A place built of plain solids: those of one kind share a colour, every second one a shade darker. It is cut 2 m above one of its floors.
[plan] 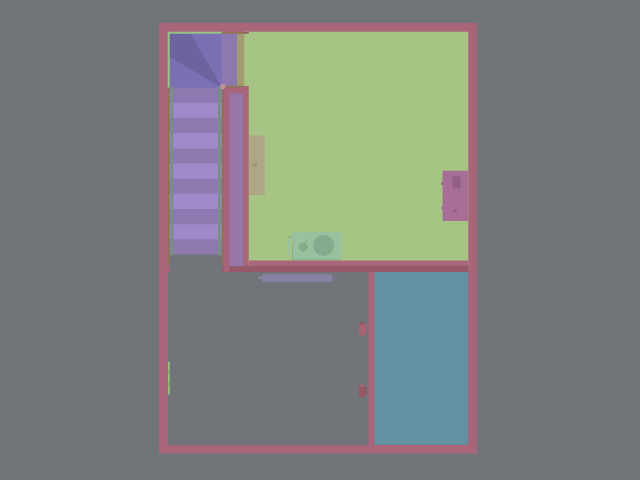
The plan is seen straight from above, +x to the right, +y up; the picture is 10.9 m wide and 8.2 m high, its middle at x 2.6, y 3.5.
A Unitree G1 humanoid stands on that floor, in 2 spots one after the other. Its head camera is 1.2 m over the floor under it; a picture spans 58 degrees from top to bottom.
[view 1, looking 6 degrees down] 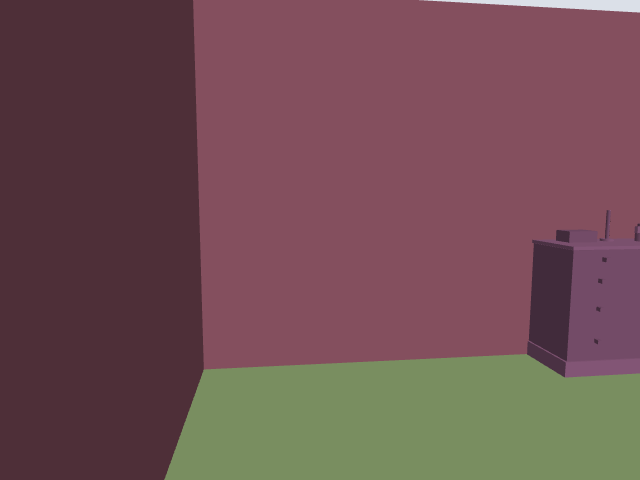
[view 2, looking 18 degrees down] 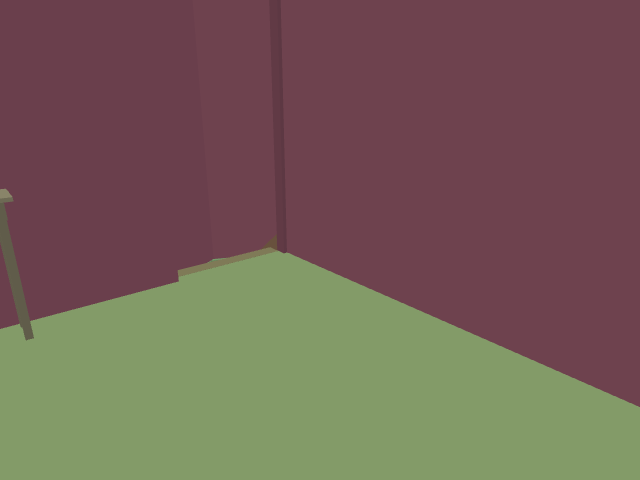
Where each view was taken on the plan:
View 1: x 2.18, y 6.61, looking -7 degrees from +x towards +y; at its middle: wall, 2.99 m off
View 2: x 4.13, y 5.11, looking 140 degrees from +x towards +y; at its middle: wall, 3.20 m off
